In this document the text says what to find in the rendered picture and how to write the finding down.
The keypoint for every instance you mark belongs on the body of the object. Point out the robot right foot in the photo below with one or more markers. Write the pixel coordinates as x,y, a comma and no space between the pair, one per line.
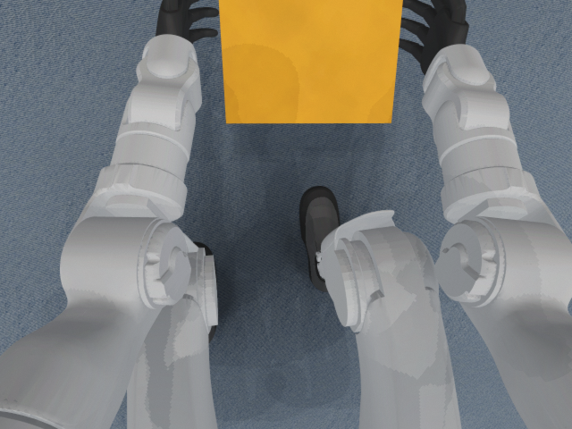
318,216

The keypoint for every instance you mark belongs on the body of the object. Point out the right robot forearm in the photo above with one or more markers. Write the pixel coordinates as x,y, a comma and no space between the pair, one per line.
476,145

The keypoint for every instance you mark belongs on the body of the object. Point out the right robot upper arm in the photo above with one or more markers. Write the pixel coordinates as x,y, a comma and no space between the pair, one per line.
514,280

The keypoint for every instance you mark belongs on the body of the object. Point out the left robot upper arm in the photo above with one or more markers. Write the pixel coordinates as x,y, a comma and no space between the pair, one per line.
72,373

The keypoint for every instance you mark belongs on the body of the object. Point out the left robot forearm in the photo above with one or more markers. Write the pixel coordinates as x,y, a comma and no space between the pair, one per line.
146,174

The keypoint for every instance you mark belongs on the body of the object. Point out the carton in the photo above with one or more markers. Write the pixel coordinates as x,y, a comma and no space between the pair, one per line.
309,61

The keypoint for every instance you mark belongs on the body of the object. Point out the robot left hand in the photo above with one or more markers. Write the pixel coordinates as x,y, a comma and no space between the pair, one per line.
176,18

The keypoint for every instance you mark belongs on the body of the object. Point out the robot right hand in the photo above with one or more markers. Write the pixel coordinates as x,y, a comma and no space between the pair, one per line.
448,26

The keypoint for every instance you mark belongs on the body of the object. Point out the robot right thigh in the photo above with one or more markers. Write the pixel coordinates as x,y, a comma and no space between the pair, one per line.
406,374

